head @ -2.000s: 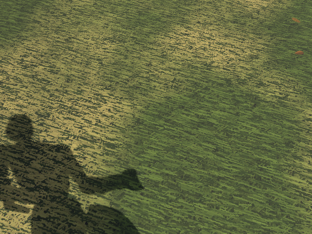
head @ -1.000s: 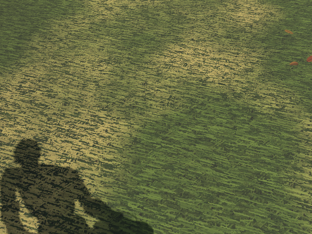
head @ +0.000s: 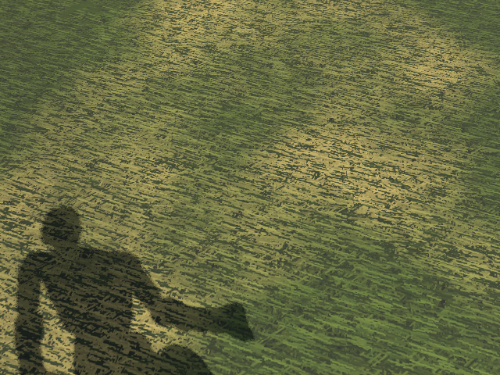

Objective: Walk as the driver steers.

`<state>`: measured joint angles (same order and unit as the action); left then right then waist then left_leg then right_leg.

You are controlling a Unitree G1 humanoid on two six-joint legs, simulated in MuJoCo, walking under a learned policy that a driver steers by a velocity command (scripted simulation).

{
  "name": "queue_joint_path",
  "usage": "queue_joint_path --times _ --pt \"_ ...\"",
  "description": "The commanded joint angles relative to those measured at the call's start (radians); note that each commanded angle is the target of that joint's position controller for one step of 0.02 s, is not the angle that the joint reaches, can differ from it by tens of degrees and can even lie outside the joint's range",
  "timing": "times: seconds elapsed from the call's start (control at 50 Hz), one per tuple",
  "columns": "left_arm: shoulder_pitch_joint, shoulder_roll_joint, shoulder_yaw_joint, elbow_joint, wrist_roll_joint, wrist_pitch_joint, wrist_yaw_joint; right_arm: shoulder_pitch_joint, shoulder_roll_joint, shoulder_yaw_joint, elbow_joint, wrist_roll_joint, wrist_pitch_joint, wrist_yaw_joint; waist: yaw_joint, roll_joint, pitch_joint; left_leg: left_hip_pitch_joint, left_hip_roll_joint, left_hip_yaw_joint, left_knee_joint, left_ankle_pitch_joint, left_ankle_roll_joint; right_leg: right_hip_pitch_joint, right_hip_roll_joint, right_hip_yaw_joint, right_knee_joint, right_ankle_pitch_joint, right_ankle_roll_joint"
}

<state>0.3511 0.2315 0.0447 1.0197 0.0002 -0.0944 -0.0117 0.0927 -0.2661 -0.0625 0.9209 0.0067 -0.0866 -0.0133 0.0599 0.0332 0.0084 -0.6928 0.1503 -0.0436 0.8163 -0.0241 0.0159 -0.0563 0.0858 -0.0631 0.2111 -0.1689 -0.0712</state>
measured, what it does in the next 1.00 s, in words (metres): walks ahead, turning right: left foot, then right foot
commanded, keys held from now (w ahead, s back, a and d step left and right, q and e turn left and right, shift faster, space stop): w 0.16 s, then w+e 0.84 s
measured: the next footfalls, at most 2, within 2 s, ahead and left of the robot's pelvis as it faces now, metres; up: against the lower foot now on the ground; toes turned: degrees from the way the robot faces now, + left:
left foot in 0.22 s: +0.32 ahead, +0.16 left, +0.00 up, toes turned +2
right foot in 0.76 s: +0.58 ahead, -0.12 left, +0.00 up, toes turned -20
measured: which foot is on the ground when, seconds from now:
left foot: up 0.00-0.20, down 0.22-0.78, up 0.80-1.00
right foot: down 0.00-0.24, up 0.26-0.74, down 0.76-1.00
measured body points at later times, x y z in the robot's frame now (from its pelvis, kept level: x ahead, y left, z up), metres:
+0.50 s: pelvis +0.30 +0.07 +0.00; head +0.31 +0.07 +0.45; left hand +0.43 +0.33 -0.13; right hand +0.29 -0.20 -0.14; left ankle +0.28 +0.15 -0.75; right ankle +0.38 -0.12 -0.67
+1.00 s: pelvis +0.57 -0.05 +0.00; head +0.59 -0.07 +0.45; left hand +0.74 +0.18 -0.12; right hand +0.62 -0.36 -0.11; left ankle +0.70 +0.11 -0.67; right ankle +0.55 -0.10 -0.75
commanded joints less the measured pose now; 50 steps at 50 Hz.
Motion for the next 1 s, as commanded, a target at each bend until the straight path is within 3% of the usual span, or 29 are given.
queue_joint_path --times 0.02,0.08,0.14,0.18,0.2,0.22,0.24,0.26,0.28,0.3,0.32,0.34,0.38,0.42,0.54,0.62,0.66,0.72,0.74,0.76,0.78,0.8,0.82,0.84,0.86,0.88,0.9,0.94,1.0 --pt "-0.007 0.160 0.028 -0.052 -0.010 -0.011 0.016 -0.089 -0.026 0.004 -0.063 0.003 -0.011 0.012 -0.009 -0.068 0.066 0.067 -0.035 0.043 -0.173 0.148 -0.010 -0.102 -0.252 0.124 -0.128 0.161 -0.130" --pt "0.059 0.163 0.031 -0.023 -0.017 0.001 0.017 -0.171 -0.028 0.012 -0.094 0.012 -0.015 0.028 0.017 -0.070 0.085 0.048 -0.055 0.044 -0.258 0.136 -0.003 0.007 -0.287 0.122 -0.095 0.173 -0.128" --pt "0.077 0.175 0.041 -0.010 -0.019 0.021 0.022 -0.200 -0.054 0.008 -0.123 0.016 -0.023 0.047 0.001 -0.084 0.078 0.042 -0.069 0.037 -0.312 0.034 0.030 0.132 -0.342 0.136 -0.022 0.267 -0.111" --pt "0.051 0.190 0.047 -0.018 -0.019 0.031 0.023 -0.113 -0.098 -0.011 -0.109 0.015 -0.028 0.049 -0.060 -0.115 0.018 0.201 -0.113 0.066 -0.332 -0.043 0.060 0.151 -0.340 0.135 0.095 0.511 -0.089" --pt "0.033 0.176 0.040 -0.025 -0.016 0.037 0.022 0.037 -0.138 -0.035 -0.066 0.015 -0.030 0.044 -0.138 -0.111 -0.068 0.404 -0.140 0.085 -0.353 -0.036 0.087 0.110 -0.295 0.110 0.261 0.625 -0.066" --pt "0.026 0.141 0.023 -0.051 -0.004 0.037 0.021 0.238 -0.206 -0.059 -0.020 0.000 -0.031 0.034 -0.213 -0.069 -0.217 0.727 -0.025 -0.032 -0.303 -0.025 0.143 -0.076 -0.238 0.079 0.530 0.475 -0.035" --pt "0.144 0.016 -0.012 -0.064 -0.005 0.019 0.012 0.354 -0.296 -0.082 0.007 -0.014 -0.022 0.030 -0.173 0.167 -0.373 1.117 0.240 -0.486 -0.372 -0.211 0.290 -0.499 -0.058 0.028 0.926 -0.033 0.045" --pt "0.122 0.067 -0.002 -0.048 -0.025 -0.004 0.011 0.349 -0.207 -0.054 0.002 -0.010 -0.021 0.031 -0.190 0.178 -0.416 1.118 0.275 -0.674 -0.494 -0.284 0.295 -0.607 -0.046 0.191 1.076 -0.402 0.034" --pt "0.035 0.152 0.025 -0.073 -0.054 -0.014 0.011 0.261 -0.151 -0.036 -0.008 -0.004 -0.024 0.028 -0.176 0.134 -0.250 0.984 0.242 -0.505 -0.509 -0.278 0.236 -0.687 -0.102 0.202 1.126 -0.348 0.019" --pt "-0.020 0.157 0.028 -0.086 -0.056 -0.016 0.018 0.174 -0.115 -0.024 -0.027 -0.004 -0.028 0.027 -0.144 0.076 -0.154 0.829 0.206 -0.358 -0.537 -0.211 0.199 -0.670 -0.160 0.174 1.093 -0.252 0.014" --pt "-0.047 0.143 0.034 -0.089 -0.046 -0.010 0.026 0.115 -0.082 -0.016 -0.029 -0.009 -0.032 0.030 -0.116 0.042 -0.085 0.697 0.169 -0.260 -0.582 -0.161 0.176 -0.630 -0.193 0.165 1.031 -0.182 0.016" --pt "-0.030 0.126 0.042 -0.081 -0.040 0.006 0.030 0.080 -0.054 -0.008 -0.028 -0.017 -0.038 0.032 -0.081 0.058 -0.049 0.609 0.128 -0.168 -0.620 -0.127 0.152 -0.569 -0.222 0.172 0.986 -0.132 0.015" --pt "0.006 0.069 0.039 -0.073 -0.040 0.036 0.026 0.076 -0.051 -0.011 -0.012 -0.025 -0.042 0.033 -0.052 0.068 -0.025 0.525 0.107 -0.071 -0.666 -0.071 0.154 -0.513 -0.234 0.166 0.960 -0.089 0.018" --pt "-0.027 0.067 0.045 -0.096 -0.037 0.053 0.027 0.088 -0.075 -0.018 0.001 -0.027 -0.046 0.024 -0.041 0.048 0.009 0.508 0.104 0.003 -0.693 -0.009 0.163 -0.563 -0.238 0.171 0.921 -0.023 0.026" --pt "-0.204 0.055 0.041 -0.170 -0.020 0.045 0.000 0.134 -0.116 -0.028 0.010 -0.024 -0.034 -0.010 -0.078 0.011 0.059 0.573 0.087 0.167 -0.718 0.070 0.141 -0.625 -0.216 0.117 0.601 0.235 0.042" --pt "-0.339 0.038 0.027 -0.237 -0.019 0.044 -0.027 0.223 -0.137 -0.037 0.032 -0.009 -0.011 -0.018 -0.127 -0.014 0.100 0.720 0.128 0.218 -0.679 0.137 0.137 -0.683 -0.202 0.055 0.478 0.212 0.021" --pt "-0.373 0.043 0.026 -0.270 -0.022 0.045 -0.041 0.240 -0.148 -0.043 0.035 -0.001 0.006 -0.018 -0.125 -0.005 0.103 0.794 0.151 0.240 -0.625 0.239 0.129 -0.692 -0.185 0.022 0.447 0.137 0.001" --pt "-0.305 0.094 0.050 -0.290 -0.026 0.051 -0.054 0.201 -0.191 -0.056 0.012 0.009 0.027 -0.026 -0.052 0.054 0.021 0.825 0.153 0.282 -0.431 0.707 0.097 -0.507 -0.093 -0.064 0.444 -0.007 -0.053" --pt "-0.204 0.132 0.071 -0.274 -0.031 0.052 -0.053 0.185 -0.204 -0.058 0.004 0.010 0.035 -0.027 0.009 0.064 -0.037 0.804 0.141 0.291 -0.281 0.805 0.083 -0.372 -0.051 -0.081 0.432 -0.035 -0.080" --pt "-0.043 0.191 0.104 -0.235 -0.033 0.053 -0.041 0.163 -0.202 -0.055 -0.006 0.014 0.037 -0.027 0.097 0.041 -0.121 0.702 0.099 0.308 -0.059 0.728 0.048 -0.125 -0.015 -0.064 0.349 0.032 -0.120" --pt "0.078 0.290 0.135 -0.208 -0.030 0.064 -0.016 0.182 -0.151 -0.037 -0.032 -0.013 0.025 -0.024 0.114 -0.120 -0.208 0.425 0.036 0.306 0.269 0.240 0.000 0.169 -0.186 0.219 0.328 0.039 -0.183" --pt "0.019 0.348 0.135 -0.239 -0.028 0.053 -0.016 0.239 -0.030 -0.002 -0.087 -0.017 -0.014 -0.008 -0.003 -0.298 -0.310 0.027 -0.205 0.130 0.604 -0.552 -0.053 0.433 -0.410 0.835 0.155 -0.110 -0.389" --pt "0.055 0.267 0.108 -0.242 -0.015 0.043 -0.021 0.124 -0.112 -0.015 -0.111 0.025 -0.060 0.011 0.066 -0.171 -0.335 -0.089 -0.165 -0.057 0.650 -0.538 -0.021 0.451 -0.421 0.869 0.063 -0.124 -0.360" --pt "0.022 0.212 0.094 -0.240 -0.012 0.031 -0.019 0.065 -0.123 -0.018 -0.133 0.050 -0.079 0.018 0.055 -0.136 -0.211 -0.144 -0.118 -0.049 0.603 -0.456 0.007 0.357 -0.389 0.707 0.071 -0.062 -0.315" --pt "-0.054 0.174 0.083 -0.252 -0.018 0.021 -0.021 0.066 -0.117 -0.018 -0.121 0.034 -0.083 0.012 -0.001 -0.032 -0.118 -0.096 -0.068 -0.047 0.496 -0.378 0.012 0.192 -0.338 0.573 0.072 0.046 -0.272" --pt "-0.118 0.140 0.072 -0.268 -0.017 0.017 -0.019 0.070 -0.134 -0.030 -0.110 0.006 -0.074 0.004 -0.037 -0.022 -0.086 -0.017 -0.037 -0.044 0.403 -0.338 0.005 0.066 -0.299 0.482 0.064 0.138 -0.243" --pt "-0.148 0.127 0.065 -0.284 -0.010 0.016 -0.014 0.091 -0.138 -0.036 -0.108 -0.001 -0.059 0.005 -0.066 -0.032 -0.072 0.049 -0.021 -0.047 0.363 -0.312 -0.006 -0.016 -0.277 0.443 0.042 0.190 -0.237" --pt "-0.139 0.154 0.069 -0.287 -0.014 0.014 -0.002 0.091 -0.115 -0.036 -0.121 -0.013 -0.034 0.003 -0.084 -0.034 -0.054 0.088 -0.022 -0.029 0.271 -0.285 -0.040 -0.101 -0.260 0.403 0.016 0.269 -0.242" --pt "-0.091 0.198 0.081 -0.283 -0.018 0.016 0.020 -0.017 -0.085 -0.024 -0.164 -0.024 -0.022 -0.002 -0.058 -0.053 -0.017 0.073 -0.051 -0.003 0.060 -0.124 -0.079 -0.164 -0.215 0.330 0.002 0.294 -0.218"
Over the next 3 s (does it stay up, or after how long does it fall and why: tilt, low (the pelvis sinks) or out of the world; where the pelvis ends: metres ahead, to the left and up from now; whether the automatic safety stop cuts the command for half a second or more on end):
stays up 1.04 -0.41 0.00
